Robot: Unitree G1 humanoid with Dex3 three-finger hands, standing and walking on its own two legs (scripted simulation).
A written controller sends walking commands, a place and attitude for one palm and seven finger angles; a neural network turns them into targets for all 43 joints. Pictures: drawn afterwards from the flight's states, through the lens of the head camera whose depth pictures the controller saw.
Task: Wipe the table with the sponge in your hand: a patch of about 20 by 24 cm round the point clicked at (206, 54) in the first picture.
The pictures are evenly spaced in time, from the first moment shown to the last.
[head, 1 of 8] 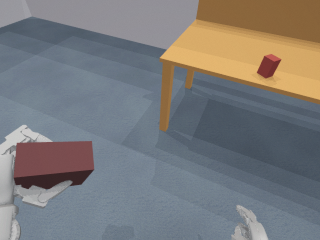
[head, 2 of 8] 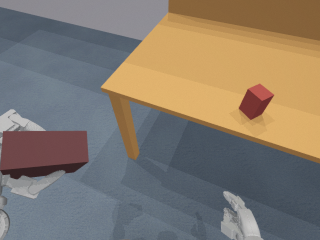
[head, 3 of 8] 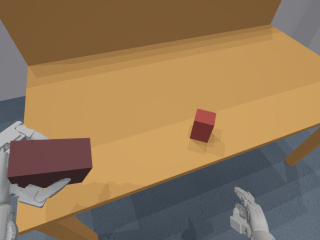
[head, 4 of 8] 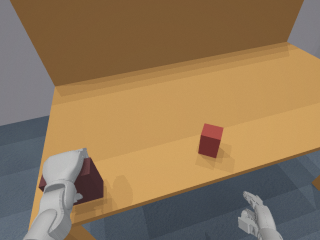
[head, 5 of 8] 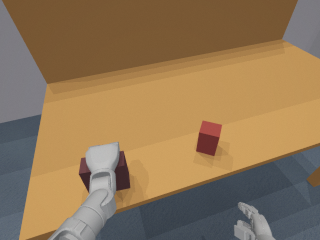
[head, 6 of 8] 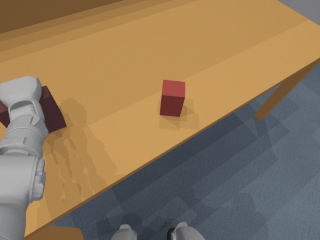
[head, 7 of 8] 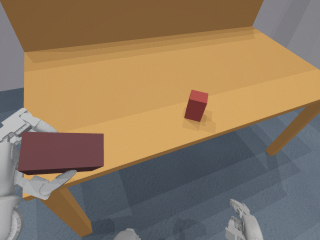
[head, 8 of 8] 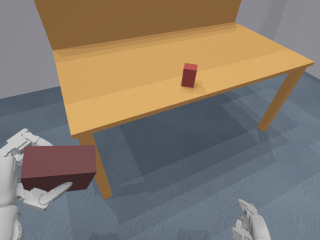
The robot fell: no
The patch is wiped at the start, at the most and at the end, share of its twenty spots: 0.00 1.00 1.00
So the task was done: yes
